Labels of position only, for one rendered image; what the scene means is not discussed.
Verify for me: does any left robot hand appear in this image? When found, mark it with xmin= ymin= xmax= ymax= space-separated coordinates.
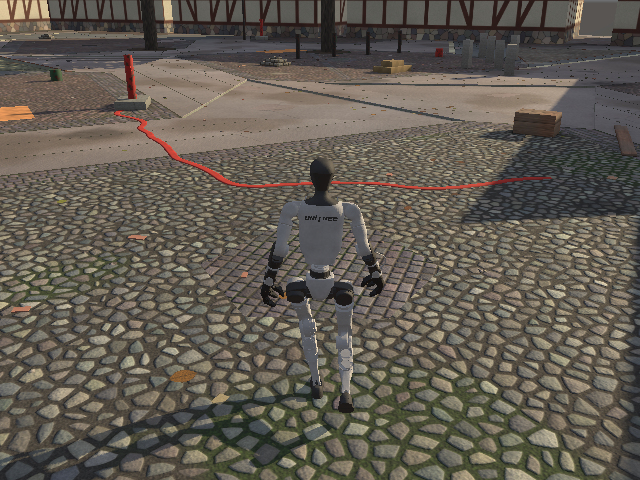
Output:
xmin=260 ymin=282 xmax=284 ymax=307

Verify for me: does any left robot foot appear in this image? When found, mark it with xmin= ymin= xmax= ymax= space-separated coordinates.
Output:
xmin=310 ymin=374 xmax=324 ymax=399

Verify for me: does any robot left forearm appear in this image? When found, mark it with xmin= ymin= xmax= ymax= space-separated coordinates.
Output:
xmin=263 ymin=241 xmax=283 ymax=286

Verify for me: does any robot left upper arm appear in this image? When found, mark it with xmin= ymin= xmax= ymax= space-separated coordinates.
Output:
xmin=273 ymin=201 xmax=301 ymax=257

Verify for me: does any robot right forearm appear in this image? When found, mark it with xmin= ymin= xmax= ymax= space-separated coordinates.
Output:
xmin=362 ymin=241 xmax=382 ymax=278

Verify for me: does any right robot thigh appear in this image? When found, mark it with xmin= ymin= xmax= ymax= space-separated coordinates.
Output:
xmin=333 ymin=280 xmax=354 ymax=350

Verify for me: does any right robot hand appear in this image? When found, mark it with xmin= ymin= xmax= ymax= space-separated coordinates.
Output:
xmin=361 ymin=275 xmax=384 ymax=297

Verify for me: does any robot right upper arm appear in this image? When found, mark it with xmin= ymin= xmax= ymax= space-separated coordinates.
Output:
xmin=342 ymin=202 xmax=372 ymax=257

